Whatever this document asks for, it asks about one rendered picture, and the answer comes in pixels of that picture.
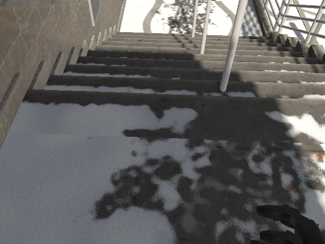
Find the right robot hand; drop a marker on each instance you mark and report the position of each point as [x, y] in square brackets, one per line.
[306, 230]

